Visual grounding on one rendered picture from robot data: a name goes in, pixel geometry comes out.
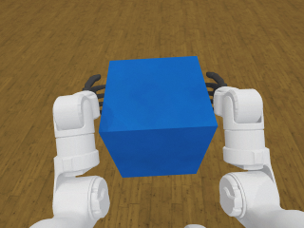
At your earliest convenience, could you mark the right robot upper arm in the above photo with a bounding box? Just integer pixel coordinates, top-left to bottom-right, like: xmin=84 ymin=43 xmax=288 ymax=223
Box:
xmin=218 ymin=171 xmax=304 ymax=228

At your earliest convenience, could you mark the carton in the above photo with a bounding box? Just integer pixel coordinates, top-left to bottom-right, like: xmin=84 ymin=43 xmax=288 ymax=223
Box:
xmin=99 ymin=56 xmax=218 ymax=178

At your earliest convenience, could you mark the left robot upper arm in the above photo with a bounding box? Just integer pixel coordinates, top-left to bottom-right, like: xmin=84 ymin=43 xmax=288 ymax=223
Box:
xmin=29 ymin=176 xmax=110 ymax=228

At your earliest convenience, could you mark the left robot forearm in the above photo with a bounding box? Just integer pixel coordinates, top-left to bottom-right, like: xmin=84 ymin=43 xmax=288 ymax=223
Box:
xmin=52 ymin=90 xmax=101 ymax=215

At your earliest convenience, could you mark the right robot forearm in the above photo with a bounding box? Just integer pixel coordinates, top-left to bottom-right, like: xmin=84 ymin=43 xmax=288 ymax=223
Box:
xmin=213 ymin=86 xmax=280 ymax=203

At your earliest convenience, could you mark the right robot hand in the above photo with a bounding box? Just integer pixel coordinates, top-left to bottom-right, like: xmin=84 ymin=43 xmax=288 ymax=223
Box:
xmin=205 ymin=71 xmax=228 ymax=111

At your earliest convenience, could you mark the left robot hand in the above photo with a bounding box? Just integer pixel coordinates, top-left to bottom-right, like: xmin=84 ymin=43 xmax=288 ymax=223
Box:
xmin=82 ymin=74 xmax=106 ymax=115

